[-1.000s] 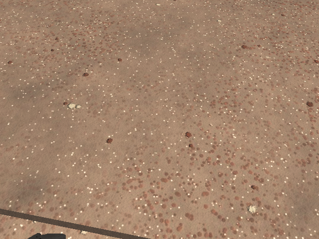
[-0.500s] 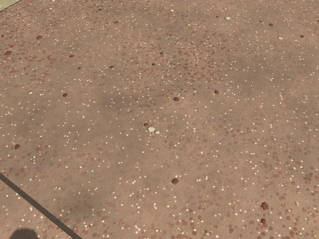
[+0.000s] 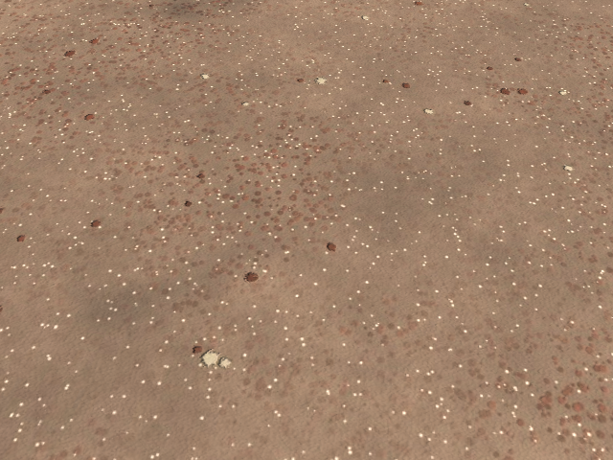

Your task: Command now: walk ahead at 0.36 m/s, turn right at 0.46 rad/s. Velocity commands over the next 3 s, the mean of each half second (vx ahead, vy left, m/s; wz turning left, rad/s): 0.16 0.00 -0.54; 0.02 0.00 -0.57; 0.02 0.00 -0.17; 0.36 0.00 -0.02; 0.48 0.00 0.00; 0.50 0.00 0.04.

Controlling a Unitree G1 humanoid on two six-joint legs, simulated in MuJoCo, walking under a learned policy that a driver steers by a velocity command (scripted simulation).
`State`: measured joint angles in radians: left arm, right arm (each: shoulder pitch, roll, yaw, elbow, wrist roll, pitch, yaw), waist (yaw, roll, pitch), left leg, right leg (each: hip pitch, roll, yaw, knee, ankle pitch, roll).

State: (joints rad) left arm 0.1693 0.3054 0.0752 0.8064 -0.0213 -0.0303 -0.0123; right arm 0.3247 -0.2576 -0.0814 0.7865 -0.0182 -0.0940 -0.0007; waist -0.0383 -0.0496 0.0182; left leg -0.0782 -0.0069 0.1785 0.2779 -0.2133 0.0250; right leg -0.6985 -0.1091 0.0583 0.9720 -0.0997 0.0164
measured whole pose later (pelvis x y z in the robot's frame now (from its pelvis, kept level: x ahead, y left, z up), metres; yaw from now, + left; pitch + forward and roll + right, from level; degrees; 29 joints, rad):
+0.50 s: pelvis +0.15 -0.05 -0.01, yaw -17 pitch +3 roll +2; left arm 0.18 0.30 0.08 0.66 0.00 0.02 0.02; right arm 0.09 -0.29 -0.07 0.71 -0.01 0.00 -0.05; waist 0.03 0.01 0.05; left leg -0.59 0.02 -0.12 0.93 -0.34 -0.07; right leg -0.42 0.12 0.11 0.46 -0.09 -0.08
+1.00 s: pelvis +0.19 -0.01 +0.00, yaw -35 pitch +2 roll -1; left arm 0.17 0.31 0.09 0.61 -0.02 0.07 0.00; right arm 0.16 -0.27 -0.06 0.69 -0.01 0.01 -0.03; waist -0.02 -0.01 0.05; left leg -0.26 0.07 0.07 0.47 -0.24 -0.01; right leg -0.44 -0.01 0.03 0.87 -0.42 0.09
